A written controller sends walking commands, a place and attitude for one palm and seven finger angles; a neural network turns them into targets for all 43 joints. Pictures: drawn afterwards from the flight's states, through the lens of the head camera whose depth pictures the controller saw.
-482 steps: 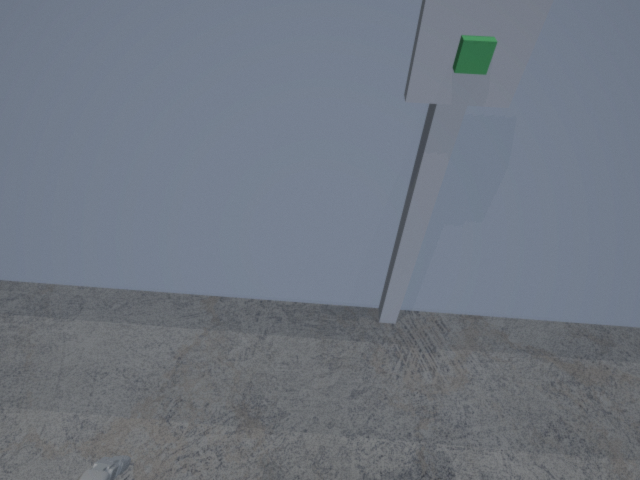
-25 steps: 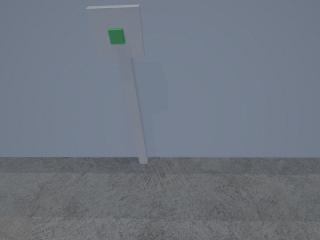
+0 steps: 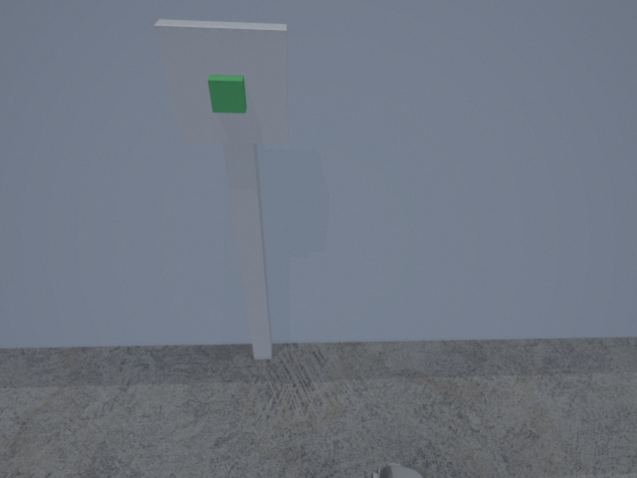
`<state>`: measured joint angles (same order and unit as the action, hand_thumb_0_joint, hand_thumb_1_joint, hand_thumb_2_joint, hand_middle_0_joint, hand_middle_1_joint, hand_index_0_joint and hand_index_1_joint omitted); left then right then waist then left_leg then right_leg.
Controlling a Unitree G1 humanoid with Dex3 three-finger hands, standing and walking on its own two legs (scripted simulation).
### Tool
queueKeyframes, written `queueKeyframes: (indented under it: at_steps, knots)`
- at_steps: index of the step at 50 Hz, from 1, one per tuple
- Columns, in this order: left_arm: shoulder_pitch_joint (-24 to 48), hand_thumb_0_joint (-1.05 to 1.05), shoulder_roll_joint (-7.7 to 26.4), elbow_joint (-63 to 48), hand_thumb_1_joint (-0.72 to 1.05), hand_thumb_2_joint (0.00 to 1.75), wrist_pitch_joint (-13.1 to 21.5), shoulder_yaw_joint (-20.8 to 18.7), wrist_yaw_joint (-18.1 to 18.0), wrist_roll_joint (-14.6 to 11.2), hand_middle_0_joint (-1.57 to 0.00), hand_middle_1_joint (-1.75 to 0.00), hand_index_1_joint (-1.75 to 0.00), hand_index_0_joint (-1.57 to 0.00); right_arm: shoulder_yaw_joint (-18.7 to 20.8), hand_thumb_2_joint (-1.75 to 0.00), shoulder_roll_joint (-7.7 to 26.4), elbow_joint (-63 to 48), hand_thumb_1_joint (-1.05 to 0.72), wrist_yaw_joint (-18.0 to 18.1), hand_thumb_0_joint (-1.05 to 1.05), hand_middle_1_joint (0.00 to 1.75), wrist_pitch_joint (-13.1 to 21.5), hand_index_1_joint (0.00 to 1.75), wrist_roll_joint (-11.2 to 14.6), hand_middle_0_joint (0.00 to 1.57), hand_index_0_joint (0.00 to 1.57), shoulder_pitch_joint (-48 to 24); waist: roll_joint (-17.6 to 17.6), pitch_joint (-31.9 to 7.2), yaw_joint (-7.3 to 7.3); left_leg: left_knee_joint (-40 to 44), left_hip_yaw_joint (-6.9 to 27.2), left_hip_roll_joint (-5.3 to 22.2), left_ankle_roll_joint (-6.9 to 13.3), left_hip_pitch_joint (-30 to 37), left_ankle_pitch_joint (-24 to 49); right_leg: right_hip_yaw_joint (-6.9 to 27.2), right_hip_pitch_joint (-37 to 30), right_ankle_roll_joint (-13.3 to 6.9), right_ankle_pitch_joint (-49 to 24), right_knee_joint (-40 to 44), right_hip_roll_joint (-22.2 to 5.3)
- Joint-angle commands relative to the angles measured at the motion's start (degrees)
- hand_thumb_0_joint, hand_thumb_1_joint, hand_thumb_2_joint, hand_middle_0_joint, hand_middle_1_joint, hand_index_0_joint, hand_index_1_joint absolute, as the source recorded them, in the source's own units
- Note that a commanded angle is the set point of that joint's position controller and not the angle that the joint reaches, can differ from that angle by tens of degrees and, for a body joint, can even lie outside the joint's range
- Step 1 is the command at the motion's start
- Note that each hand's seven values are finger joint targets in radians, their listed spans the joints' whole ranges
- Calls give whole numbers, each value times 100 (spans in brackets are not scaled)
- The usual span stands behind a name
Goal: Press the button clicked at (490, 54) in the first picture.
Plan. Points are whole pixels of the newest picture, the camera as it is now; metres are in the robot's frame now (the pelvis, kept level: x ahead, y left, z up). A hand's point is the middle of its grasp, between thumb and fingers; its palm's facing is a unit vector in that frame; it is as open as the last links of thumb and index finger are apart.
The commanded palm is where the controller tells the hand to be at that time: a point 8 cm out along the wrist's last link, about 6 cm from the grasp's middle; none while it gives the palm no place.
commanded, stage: take the last steps up to it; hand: left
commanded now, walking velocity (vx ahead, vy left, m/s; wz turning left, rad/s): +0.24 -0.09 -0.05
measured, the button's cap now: (228, 93) +0.63 +0.20 +0.19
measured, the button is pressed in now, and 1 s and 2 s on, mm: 0 0 0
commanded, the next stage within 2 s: come to a stop and stand still in 0.20 s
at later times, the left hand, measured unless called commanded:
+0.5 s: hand (257, 446) +0.21 +0.10 -0.16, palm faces +0.02 -0.96 -0.27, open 7.1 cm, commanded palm none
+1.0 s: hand out of the picture +0.11 +0.18 -0.18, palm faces +0.06 -0.98 -0.21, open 7.4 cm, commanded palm none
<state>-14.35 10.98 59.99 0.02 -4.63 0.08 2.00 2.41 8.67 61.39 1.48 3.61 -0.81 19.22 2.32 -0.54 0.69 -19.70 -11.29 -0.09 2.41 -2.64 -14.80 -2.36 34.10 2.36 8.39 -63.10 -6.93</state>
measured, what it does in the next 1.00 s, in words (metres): walks ahead: right foot, then left foot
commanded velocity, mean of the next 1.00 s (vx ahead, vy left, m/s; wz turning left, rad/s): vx -0.03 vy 0.04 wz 0.00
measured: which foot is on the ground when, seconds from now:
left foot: down 0.00-0.24, up 0.26-0.76, down 0.78-1.00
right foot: up 0.00-0.22, down 0.24-0.78, up 0.80-1.00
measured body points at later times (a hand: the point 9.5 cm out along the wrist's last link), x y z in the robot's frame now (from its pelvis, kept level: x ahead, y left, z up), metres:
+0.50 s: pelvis +0.13 -0.08 -0.01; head +0.15 -0.11 +0.44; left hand +0.21 +0.15 -0.14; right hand +0.14 -0.31 -0.18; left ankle +0.14 +0.07 -0.69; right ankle +0.18 -0.16 -0.74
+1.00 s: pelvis +0.10 -0.01 +0.00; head +0.11 +0.00 +0.45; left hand +0.11 +0.23 -0.16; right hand +0.16 -0.24 -0.15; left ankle +0.11 +0.08 -0.74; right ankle +0.07 -0.15 -0.71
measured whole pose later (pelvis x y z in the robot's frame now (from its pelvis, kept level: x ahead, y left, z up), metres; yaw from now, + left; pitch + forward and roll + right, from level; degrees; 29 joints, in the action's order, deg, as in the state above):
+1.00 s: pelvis +0.10 -0.01 +0.00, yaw -1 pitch -1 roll +0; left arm -15.1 10.9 62.2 -2.3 -2.7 -1.8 1.4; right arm 1.6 8.9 59.6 1.9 -0.9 -0.9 10.9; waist 1.7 1.8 2.2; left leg -25.0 -4.5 -0.9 2.9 -11.1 -13.3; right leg -0.5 18.5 2.1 24.1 -46.5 -2.7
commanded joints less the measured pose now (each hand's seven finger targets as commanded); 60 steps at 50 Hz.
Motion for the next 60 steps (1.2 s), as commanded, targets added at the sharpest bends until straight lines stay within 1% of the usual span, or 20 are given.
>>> queueKeyframes:
  at_steps: [1,6,8,10,11,12,13,14,19,28,35,37,39,41,45,50,53,55,57,60]
  knots:
    - [180,0,35,-362,90,90,-51,58,96,-45,-20,-30,-30,-20,96,-90,584,-70,-90,42,0,30,104,30,-46,20,20,538,-694,1080,-100,1021,1134,1876,676,-268,1475,93,713,31,-83,634,-220]
    - [949,0,-5,-629,90,90,59,134,111,-94,-20,-30,-30,-20,171,-90,754,122,-90,28,0,30,27,30,-121,20,20,872,-828,931,-380,474,829,1857,551,52,2566,-328,-69,-132,297,2261,28]
    - [790,0,48,-574,90,90,118,127,91,-99,-20,-30,-30,-20,187,-90,779,181,-90,18,0,30,-13,30,-127,20,20,889,-817,763,-308,95,772,1837,468,-14,2999,-513,-720,-250,412,2670,249]
    - [-106,0,190,-254,90,90,227,99,71,-73,-20,-30,-30,-20,167,-90,782,204,-90,13,0,30,-33,30,-78,20,20,875,-595,176,88,-980,491,1544,224,-119,3572,-767,-2073,-339,-110,3390,553]
    - [-835,0,491,10,90,90,316,34,37,-55,-20,-30,-30,-20,156,-90,723,212,-90,-24,0,30,-12,30,-22,20,20,828,-355,-356,410,-1928,340,1325,18,-750,3048,-393,-3367,-469,-681,3532,258]
    - [-1497,0,1084,204,90,90,399,-117,-42,-23,-20,-30,-30,-20,97,-90,380,119,-90,-72,0,30,14,30,43,20,20,1025,944,-1155,575,-3554,-36,639,-247,-2077,649,1285,-4840,-1010,-2007,3616,-1205]
    - [-1730,0,1344,271,90,90,383,-130,-81,-152,-20,-30,-30,-20,81,-90,374,-40,-90,-38,0,30,-72,30,87,20,20,913,1093,-1355,510,-4827,462,230,-315,-2460,-2069,2136,-4751,-1535,-3216,4018,-1971]
    - [-1256,0,1193,209,90,90,362,-105,-134,-150,-20,-30,-30,-20,80,-90,343,-13,-90,-17,0,30,-120,30,91,20,20,718,723,-1079,448,-5244,960,472,-255,-2629,-1936,1801,-4280,-1664,-2677,4172,-1844]
    - [343,0,344,-124,90,90,324,230,-209,-116,-20,-30,-30,-20,-22,-90,-122,315,-90,2,0,30,-423,30,27,20,20,864,-92,70,-336,-3974,1100,710,-453,-1603,-749,233,-1521,-928,-2681,4620,-1051]
    - [71,0,747,-281,90,90,54,3,-297,-54,-20,-30,-30,-20,178,-90,449,-296,-90,-49,0,30,-701,30,-14,20,20,-206,624,88,35,-3693,1184,312,-602,-2217,-939,693,-2046,-1352,-2651,4364,-1384]
    - [112,0,900,-385,90,90,-17,-64,-269,5,-20,-30,-30,-20,141,-90,364,-523,-90,-77,0,30,-533,30,39,20,20,-427,746,-266,18,-1828,933,175,-482,-1381,-751,779,-2196,-1189,-1436,4170,-1108]
    - [174,0,815,-361,90,90,-60,-38,-257,-72,-20,-30,-30,-20,117,-90,425,-387,-90,-69,0,30,-431,30,44,20,20,-73,410,-484,-161,-363,888,214,-446,-408,355,516,-1886,-777,-797,3626,-768]
    - [-62,0,257,-474,90,90,-118,87,-224,-148,-20,-30,-30,-20,204,-90,1088,-570,-90,-38,0,30,-354,30,-33,20,20,-302,-1953,-259,-49,436,2587,1851,46,-388,1769,-259,-917,-157,1540,2492,255]
    - [119,0,337,-352,90,90,-216,96,-244,-99,-20,-30,-30,-20,125,-90,948,-678,-90,57,0,30,-380,30,-71,20,20,-908,-1653,169,-3,690,2301,1825,541,-1435,1803,286,-1344,-100,2017,1411,321]
    - [-242,0,270,-65,90,90,-178,125,-184,-79,-20,-30,-30,-20,44,-90,794,-571,-90,96,0,30,-331,30,-28,20,20,-983,-1029,124,136,295,1721,1353,566,-848,2259,321,-1135,-80,1574,1000,420]
    - [-52,0,135,-45,90,90,-112,269,-185,-100,-20,-30,-30,-20,71,-90,808,-275,-90,89,0,30,-298,30,-20,20,20,-481,-948,101,-95,283,1909,1399,645,-400,2173,114,-1552,-11,1657,2532,328]
    - [-496,0,194,224,90,90,-28,312,-223,-116,-20,-30,-30,-20,57,-90,776,-123,-90,71,0,30,-272,30,49,20,20,-434,-641,-121,68,-143,1744,1107,339,-486,2096,144,-2431,-51,320,4162,294]
    - [-494,0,387,309,90,90,55,330,-263,-117,-20,-30,-30,-20,-7,-90,511,-96,-90,45,0,30,-259,30,103,20,20,-378,-71,-6,-76,-254,1392,676,-68,-814,1387,710,-2647,-304,-644,4304,-192]
    - [-403,0,408,326,90,90,57,362,-257,-136,-20,-30,-30,-20,-40,-90,499,-12,-90,8,0,30,-256,30,64,20,20,-265,-195,-32,-121,-100,1328,580,-151,-505,1509,561,-2444,-381,-747,4130,-200]
    - [-332,0,291,348,90,90,88,402,-265,-156,-20,-30,-30,-20,-45,-90,551,153,-90,8,0,30,-278,30,46,20,20,-172,522,228,-141,-41,1256,617,-152,-410,970,571,-2129,-353,-97,4342,-100]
